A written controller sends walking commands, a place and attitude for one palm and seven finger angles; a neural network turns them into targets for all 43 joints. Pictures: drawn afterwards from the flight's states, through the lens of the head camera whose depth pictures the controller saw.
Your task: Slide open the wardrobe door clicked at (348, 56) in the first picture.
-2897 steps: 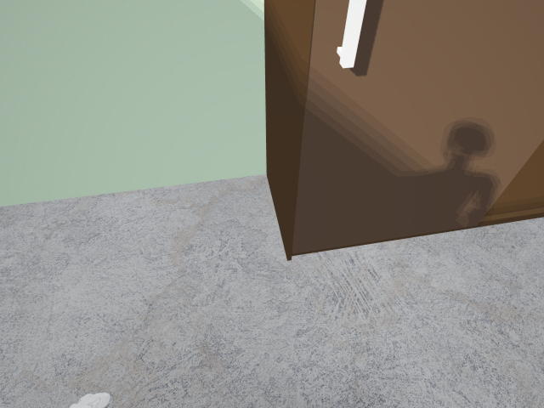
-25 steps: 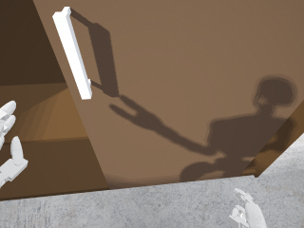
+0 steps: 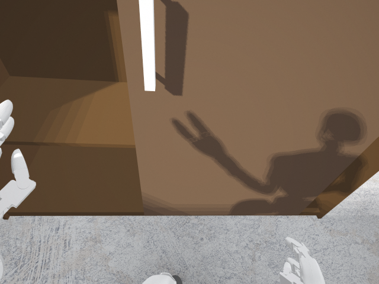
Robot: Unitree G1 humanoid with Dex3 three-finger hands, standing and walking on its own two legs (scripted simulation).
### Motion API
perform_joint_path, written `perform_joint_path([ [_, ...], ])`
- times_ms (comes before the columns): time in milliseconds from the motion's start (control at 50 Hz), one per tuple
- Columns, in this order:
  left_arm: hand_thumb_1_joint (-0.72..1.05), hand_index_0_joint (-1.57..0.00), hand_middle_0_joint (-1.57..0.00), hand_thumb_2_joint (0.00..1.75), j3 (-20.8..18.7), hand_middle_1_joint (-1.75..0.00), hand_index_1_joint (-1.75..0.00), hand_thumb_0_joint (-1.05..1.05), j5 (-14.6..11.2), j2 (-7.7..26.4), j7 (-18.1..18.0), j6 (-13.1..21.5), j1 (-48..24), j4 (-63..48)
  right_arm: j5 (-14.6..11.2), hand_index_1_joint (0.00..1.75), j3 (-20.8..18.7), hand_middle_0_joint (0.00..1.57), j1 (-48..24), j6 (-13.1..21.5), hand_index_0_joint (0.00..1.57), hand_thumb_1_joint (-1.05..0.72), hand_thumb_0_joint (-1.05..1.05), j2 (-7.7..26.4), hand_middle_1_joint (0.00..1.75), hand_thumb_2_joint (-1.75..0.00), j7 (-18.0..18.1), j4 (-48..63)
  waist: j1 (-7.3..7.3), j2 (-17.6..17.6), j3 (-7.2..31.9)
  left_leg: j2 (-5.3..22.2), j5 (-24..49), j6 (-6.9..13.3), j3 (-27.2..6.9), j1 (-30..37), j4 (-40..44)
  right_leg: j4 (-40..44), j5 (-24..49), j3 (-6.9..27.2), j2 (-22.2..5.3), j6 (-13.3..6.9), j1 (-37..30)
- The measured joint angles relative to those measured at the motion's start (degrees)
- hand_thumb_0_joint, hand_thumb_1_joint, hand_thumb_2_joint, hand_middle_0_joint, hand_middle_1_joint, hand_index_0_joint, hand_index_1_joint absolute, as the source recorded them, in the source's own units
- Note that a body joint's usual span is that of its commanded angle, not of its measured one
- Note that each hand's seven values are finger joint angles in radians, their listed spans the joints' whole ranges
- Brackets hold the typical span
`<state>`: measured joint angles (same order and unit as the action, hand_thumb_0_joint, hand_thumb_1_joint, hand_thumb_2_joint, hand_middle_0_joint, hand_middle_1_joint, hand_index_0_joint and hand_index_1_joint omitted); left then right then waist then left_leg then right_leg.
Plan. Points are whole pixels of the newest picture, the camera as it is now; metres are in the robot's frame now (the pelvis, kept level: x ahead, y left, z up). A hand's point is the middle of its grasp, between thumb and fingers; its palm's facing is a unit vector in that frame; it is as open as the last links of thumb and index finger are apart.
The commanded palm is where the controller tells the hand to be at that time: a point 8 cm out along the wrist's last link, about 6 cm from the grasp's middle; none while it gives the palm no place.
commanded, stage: step back with the hand held close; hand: left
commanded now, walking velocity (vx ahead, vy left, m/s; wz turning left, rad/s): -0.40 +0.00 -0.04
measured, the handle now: (149, 39) +0.54 +0.16 +0.25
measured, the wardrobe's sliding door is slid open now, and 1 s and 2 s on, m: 0.69 0.69 0.69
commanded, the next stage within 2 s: stop stepping back and stand still in 0.14 s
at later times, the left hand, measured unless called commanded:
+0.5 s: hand out of the picture +0.11 +0.33 +0.18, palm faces +0.31 -0.89 -0.33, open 7.5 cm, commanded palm +0.04 +0.37 +0.19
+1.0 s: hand out of the picture -0.01 +0.42 +0.21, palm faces +0.32 -0.84 -0.45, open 7.5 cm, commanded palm -0.06 +0.47 +0.19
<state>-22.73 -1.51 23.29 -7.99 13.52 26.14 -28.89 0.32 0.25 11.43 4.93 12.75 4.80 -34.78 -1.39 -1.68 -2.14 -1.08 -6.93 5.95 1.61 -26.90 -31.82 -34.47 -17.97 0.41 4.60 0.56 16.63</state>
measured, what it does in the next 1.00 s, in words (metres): walks backwards: right foot, then left foot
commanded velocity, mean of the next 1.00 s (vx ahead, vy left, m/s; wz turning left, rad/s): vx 0.11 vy -0.14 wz -0.01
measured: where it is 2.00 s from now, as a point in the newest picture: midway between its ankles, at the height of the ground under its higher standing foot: outside the picture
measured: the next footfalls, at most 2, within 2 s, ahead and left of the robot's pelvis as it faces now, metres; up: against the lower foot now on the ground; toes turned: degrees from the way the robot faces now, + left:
right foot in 0.20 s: -0.08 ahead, -0.12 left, +0.00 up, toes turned -5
left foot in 0.34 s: +0.06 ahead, +0.10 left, -0.01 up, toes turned -4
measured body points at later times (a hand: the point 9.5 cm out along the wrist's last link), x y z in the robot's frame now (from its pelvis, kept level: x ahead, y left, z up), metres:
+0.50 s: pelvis -0.13 +0.09 +0.02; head -0.12 +0.16 +0.46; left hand +0.08 +0.38 +0.20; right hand +0.00 -0.15 -0.04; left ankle +0.02 +0.11 -0.72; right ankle -0.15 -0.05 -0.67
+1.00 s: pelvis -0.22 +0.18 +0.02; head -0.22 +0.23 +0.47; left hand -0.03 +0.46 +0.23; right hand -0.11 -0.03 -0.06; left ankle -0.14 +0.29 -0.72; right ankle -0.26 +0.09 -0.69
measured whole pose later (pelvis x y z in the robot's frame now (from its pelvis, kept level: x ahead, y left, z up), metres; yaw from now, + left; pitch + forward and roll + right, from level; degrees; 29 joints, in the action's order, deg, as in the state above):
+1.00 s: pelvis -0.22 +0.18 +0.02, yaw -4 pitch -1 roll -6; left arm -25.2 -2.2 28.2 -6.6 11.4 31.8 -36.6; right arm 1.8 1.2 18.3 5.6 5.7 1.7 -35.7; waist 0.1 0.2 0.8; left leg 6.9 -18.4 -0.1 -1.1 -21.7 -33.7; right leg -39.6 -28.5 -8.9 5.0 -3.6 14.4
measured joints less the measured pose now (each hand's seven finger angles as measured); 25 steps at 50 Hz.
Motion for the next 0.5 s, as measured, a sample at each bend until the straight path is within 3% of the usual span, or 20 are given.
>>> perform_joint_path([
  [60,0.88,-0.21,-0.21,0.90,-1.58,-0.30,-0.30,0.01,-0.08,1.76,0.80,-0.28,-1.96,0.65,0.49,0.30,-0.99,0.21,-0.31,0.70,0.21,-0.90,0.02,-0.83,0.30,-0.90,-0.65,0.51,0.84,-0.46,-0.29,0.85,5.74,0.99,0.17,0.68,5.11,-12.78,-6.17,0.17,2.08,-1.30,2.07],
  [100,0.88,-0.21,-0.21,0.90,-2.56,-0.30,-0.30,0.02,-0.87,2.84,0.86,0.00,-0.95,-0.03,0.33,0.30,-1.18,0.21,-0.03,1.11,0.21,-0.90,0.02,-1.40,0.30,-0.90,-1.55,0.69,0.89,-0.33,0.66,1.50,8.21,0.67,1.10,0.94,8.91,-14.32,-8.91,-1.10,2.41,-2.02,0.57],
  [140,0.88,-0.21,-0.21,0.90,-2.81,-0.30,-0.30,0.02,-1.73,3.04,0.76,0.08,0.91,-1.00,0.30,0.30,-1.16,0.21,0.25,1.36,0.21,-0.90,0.02,-1.66,0.30,-0.90,-2.24,0.77,0.58,-0.44,2.13,1.94,9.77,-0.63,2.13,0.77,12.49,-10.07,-11.25,-2.96,2.22,-2.89,-2.67],
  [180,0.88,-0.21,-0.21,0.90,-2.81,-0.30,-0.30,0.01,-2.33,3.29,0.70,0.17,2.50,-1.88,0.36,0.30,-1.13,0.21,0.27,1.43,0.21,-0.90,0.02,-1.80,0.30,-0.90,-2.73,0.84,-0.17,0.03,3.48,1.78,8.72,-3.18,3.63,-0.82,13.46,-0.15,-11.21,-4.26,1.14,-4.16,-7.17],
  [200,0.88,-0.21,-0.21,0.90,-3.40,-0.30,-0.30,0.01,-2.46,4.05,0.48,0.37,3.34,-2.78,0.25,0.30,-0.88,0.21,-0.06,1.38,0.21,-0.90,0.02,-1.97,0.30,-0.90,-2.92,1.05,-1.15,1.75,3.82,0.97,4.72,-5.06,5.08,-3.18,10.37,5.95,-9.74,-3.06,-0.70,-5.38,-9.06],
  [240,0.88,-0.21,-0.21,0.90,-2.61,-0.30,-0.30,0.01,-2.12,2.96,0.56,1.29,3.05,-3.27,0.60,0.30,-0.67,0.21,-1.65,1.11,0.21,-0.90,0.01,-1.27,0.30,-0.90,-2.90,-0.58,-3.04,1.48,2.38,0.97,-6.27,-7.57,2.61,-7.52,-5.29,6.87,-0.52,-1.73,-1.60,-2.50,-8.39],
  [280,0.88,-0.21,-0.21,0.90,-0.57,-0.30,-0.30,0.01,-1.52,1.94,1.21,1.18,1.63,-2.20,0.20,0.30,-0.37,0.21,-1.15,0.33,0.21,-0.90,0.01,-1.63,0.30,-0.90,-2.66,-2.81,-3.05,2.26,2.50,0.11,-12.24,-7.65,0.34,-7.47,-17.95,5.25,-0.72,-1.10,-2.39,0.55,-8.61],
  [300,0.88,-0.21,-0.21,0.90,0.06,-0.30,-0.30,0.01,-1.33,1.58,1.46,0.80,0.68,-1.41,-0.10,0.30,0.04,0.21,-0.54,0.02,0.21,-0.90,0.01,-2.09,0.30,-0.90,-2.33,-3.42,-2.90,3.48,2.90,-0.03,-13.55,-7.29,0.01,-5.58,-19.36,4.71,-1.25,-0.70,-3.17,1.35,-8.54],
  [340,0.88,-0.21,-0.21,0.90,0.43,-0.30,-0.30,0.01,-1.19,0.72,1.46,-0.59,-1.16,0.11,-0.47,0.30,0.94,0.21,0.83,0.14,0.21,-0.90,0.02,-1.99,0.30,-0.90,-1.57,-2.69,-1.78,4.40,3.86,0.86,-12.11,-6.27,-1.56,0.79,-10.72,1.82,-2.62,-0.47,-3.89,1.53,-6.50],
  [360,0.88,-0.21,-0.21,0.90,0.46,-0.30,-0.30,0.01,-1.23,0.25,1.35,-1.35,-2.71,0.85,-0.53,0.30,0.83,0.21,0.93,0.89,0.21,-0.90,0.02,-1.54,0.30,-0.90,-1.20,-1.98,-0.46,3.80,3.45,0.96,-5.64,-4.54,-1.92,1.06,-7.43,-1.21,-4.67,-0.75,-3.82,0.97,-4.63],
  [400,0.88,-0.21,-0.21,0.90,-0.36,-0.30,-0.30,0.01,-1.49,0.45,1.06,-2.42,-5.32,2.22,-0.48,0.30,0.43,0.21,-0.34,2.42,0.21,-0.90,0.02,-2.34,0.30,-0.90,-0.86,-2.20,1.02,4.67,0.40,-0.38,-1.72,-1.05,-1.14,0.77,-6.75,-9.05,-9.37,2.30,-2.99,-0.26,-1.06],
  [440,0.88,-0.21,-0.21,0.90,-1.69,-0.30,-0.30,0.01,-1.89,1.15,1.03,-3.84,-4.24,0.92,-0.20,0.30,0.49,0.21,-0.48,3.19,0.21,-0.90,0.02,-3.94,0.30,-0.90,-1.80,-2.27,2.07,5.63,-1.11,-0.64,-0.08,-1.89,-0.53,2.63,-1.99,-15.20,-10.32,3.49,-0.97,-1.18,1.88],
  [500,0.88,-0.21,-0.21,0.90,-2.24,-0.30,-0.30,0.02,-1.87,1.87,1.06,-4.60,2.13,-4.25,0.20,0.30,0.77,0.21,1.97,3.37,0.21,-0.90,0.02,-5.45,0.30,-0.90,-3.44,-1.28,2.84,5.51,-0.66,0.03,0.43,-5.12,-0.02,6.25,8.02,-15.82,-8.51,0.17,1.57,-2.00,2.58],
])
